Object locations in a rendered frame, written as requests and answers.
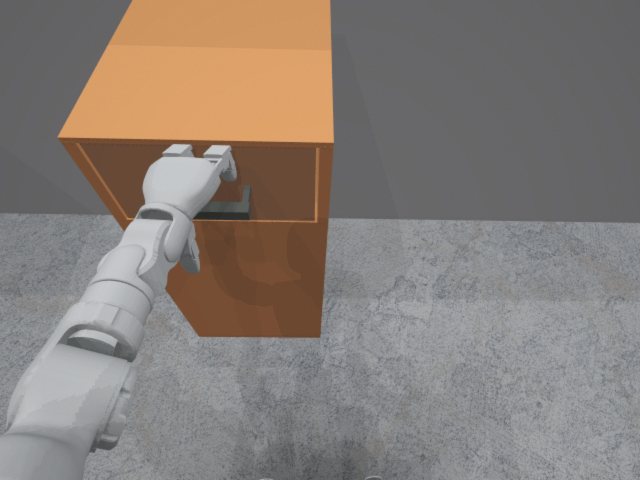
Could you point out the drawer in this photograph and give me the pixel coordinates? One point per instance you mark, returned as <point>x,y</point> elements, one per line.
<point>282,179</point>

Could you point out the left robot upper arm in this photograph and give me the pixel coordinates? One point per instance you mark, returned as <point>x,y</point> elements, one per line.
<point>78,401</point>

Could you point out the left robot forearm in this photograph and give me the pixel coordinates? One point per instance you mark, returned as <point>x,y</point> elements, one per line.
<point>110,316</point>

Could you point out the cabinet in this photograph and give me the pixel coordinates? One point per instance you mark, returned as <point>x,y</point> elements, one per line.
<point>252,73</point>

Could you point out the left robot hand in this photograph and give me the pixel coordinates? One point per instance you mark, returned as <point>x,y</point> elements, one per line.
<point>188,184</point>

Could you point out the handle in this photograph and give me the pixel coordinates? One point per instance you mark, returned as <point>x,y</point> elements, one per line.
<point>227,210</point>

